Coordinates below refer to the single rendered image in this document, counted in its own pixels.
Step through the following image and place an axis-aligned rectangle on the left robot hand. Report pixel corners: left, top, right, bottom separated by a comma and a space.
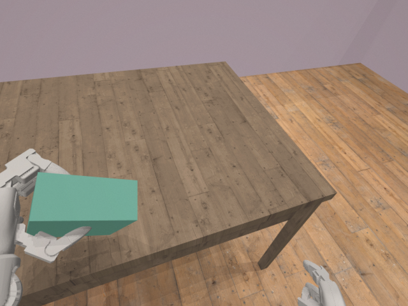
0, 149, 92, 263

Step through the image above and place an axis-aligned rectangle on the right robot hand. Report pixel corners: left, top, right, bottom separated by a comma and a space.
298, 260, 346, 306

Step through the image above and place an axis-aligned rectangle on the table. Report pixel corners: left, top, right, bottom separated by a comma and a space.
0, 61, 337, 306

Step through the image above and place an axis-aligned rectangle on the sponge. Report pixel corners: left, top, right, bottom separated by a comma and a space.
26, 172, 138, 237

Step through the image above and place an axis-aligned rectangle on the left robot forearm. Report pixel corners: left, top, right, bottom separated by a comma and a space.
0, 254, 23, 306

